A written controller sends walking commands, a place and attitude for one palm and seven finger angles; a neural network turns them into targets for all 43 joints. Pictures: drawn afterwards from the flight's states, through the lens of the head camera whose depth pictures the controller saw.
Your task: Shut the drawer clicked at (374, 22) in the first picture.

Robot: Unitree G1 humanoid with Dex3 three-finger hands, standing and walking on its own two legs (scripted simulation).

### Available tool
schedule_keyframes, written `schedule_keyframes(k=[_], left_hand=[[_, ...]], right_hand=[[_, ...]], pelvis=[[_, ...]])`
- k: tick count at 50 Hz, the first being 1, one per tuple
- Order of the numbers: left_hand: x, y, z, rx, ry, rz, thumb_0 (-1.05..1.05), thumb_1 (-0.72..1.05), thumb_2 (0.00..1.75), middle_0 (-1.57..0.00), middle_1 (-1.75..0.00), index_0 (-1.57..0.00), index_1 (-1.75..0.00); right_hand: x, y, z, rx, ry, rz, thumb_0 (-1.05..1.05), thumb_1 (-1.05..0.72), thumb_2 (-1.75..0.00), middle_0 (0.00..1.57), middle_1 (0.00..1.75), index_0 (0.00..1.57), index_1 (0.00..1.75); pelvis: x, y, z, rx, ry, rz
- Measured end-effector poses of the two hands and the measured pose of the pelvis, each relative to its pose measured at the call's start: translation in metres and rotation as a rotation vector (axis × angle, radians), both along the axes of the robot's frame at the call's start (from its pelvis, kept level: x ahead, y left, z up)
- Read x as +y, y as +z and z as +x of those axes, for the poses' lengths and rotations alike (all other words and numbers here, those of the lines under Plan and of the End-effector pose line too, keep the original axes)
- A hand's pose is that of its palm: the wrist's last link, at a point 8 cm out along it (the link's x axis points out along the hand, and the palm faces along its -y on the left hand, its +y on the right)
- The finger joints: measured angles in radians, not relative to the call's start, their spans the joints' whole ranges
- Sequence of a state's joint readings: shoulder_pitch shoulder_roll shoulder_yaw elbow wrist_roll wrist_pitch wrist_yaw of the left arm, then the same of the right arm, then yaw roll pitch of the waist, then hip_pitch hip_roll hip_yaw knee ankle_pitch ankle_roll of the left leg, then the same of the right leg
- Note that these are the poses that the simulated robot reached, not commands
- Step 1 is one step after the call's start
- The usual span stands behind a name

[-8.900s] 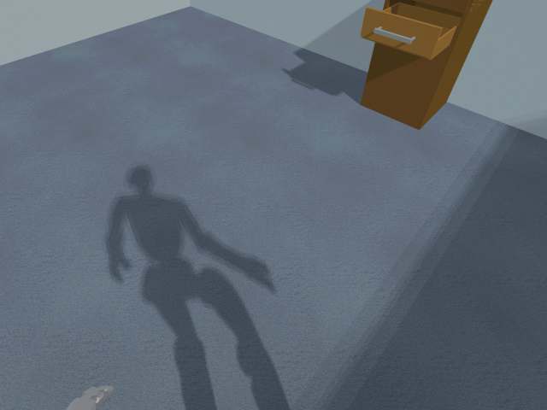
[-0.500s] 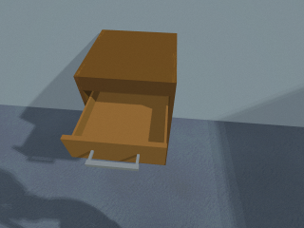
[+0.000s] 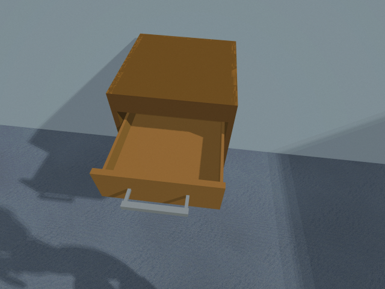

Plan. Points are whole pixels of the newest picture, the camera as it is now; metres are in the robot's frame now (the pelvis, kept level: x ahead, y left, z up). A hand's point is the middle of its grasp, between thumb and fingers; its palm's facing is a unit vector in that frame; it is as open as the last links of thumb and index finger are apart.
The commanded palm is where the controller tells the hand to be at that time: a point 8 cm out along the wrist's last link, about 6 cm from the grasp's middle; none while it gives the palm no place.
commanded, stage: come to a stop and stand still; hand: left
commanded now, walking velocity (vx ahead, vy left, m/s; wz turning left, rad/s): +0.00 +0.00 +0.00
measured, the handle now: (156, 202) +0.37 +0.13 -0.16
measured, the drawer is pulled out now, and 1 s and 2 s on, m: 0.26 0.26 0.26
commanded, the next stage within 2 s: look again from close up in 0.16 s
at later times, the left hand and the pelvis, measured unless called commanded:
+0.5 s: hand out of the picture -0.02 +0.16 -0.18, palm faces +0.02 -0.99 -0.16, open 7.4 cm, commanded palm none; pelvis +0.00 +0.00 +0.00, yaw +0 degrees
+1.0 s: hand out of the picture -0.03 +0.15 -0.18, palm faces +0.01 -0.98 -0.17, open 7.4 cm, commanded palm none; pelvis -0.01 -0.01 +0.00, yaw +1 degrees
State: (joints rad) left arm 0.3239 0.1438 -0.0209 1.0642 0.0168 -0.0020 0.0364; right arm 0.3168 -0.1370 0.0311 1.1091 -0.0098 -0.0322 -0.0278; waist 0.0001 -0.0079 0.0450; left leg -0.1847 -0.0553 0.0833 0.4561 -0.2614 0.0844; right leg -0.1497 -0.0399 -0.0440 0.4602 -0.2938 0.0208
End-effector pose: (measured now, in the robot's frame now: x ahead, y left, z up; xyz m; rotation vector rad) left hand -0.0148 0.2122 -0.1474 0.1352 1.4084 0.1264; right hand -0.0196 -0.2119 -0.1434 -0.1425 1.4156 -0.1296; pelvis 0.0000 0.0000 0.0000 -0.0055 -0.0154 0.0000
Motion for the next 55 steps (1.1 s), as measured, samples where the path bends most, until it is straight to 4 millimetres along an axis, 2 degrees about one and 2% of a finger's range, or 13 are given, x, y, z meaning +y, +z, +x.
schedule_keyframes(k=[16, 44, 55], left_hand=[[-0.004, 0.000, -0.004, 0.020, 0.012, -0.012, 0.00, 0.91, 0.90, -0.20, -0.29, -0.20, -0.30], [-0.020, 0.004, -0.014, 0.025, 0.010, -0.010, 0.00, 0.91, 0.90, -0.20, -0.29, -0.20, -0.30], [-0.010, -0.001, -0.018, -0.043, 0.004, 0.012, 0.00, 0.91, 0.90, -0.20, -0.29, -0.20, -0.30]], right_hand=[[0.002, 0.000, 0.011, -0.016, -0.001, -0.007, 0.00, -0.91, -0.90, 0.20, 0.30, 0.20, 0.30], [-0.005, -0.001, -0.007, 0.013, -0.018, 0.019, 0.00, -0.91, -0.90, 0.20, 0.30, 0.20, 0.30], [-0.017, -0.004, 0.006, -0.094, 0.010, -0.014, 0.00, -0.91, -0.90, 0.20, 0.30, 0.20, 0.30]], pelvis=[[0.004, 0.001, 0.004, -0.009, -0.001, 0.006], [-0.011, 0.003, -0.002, -0.011, -0.003, 0.011], [-0.008, -0.003, -0.020, -0.032, 0.018, -0.008]])
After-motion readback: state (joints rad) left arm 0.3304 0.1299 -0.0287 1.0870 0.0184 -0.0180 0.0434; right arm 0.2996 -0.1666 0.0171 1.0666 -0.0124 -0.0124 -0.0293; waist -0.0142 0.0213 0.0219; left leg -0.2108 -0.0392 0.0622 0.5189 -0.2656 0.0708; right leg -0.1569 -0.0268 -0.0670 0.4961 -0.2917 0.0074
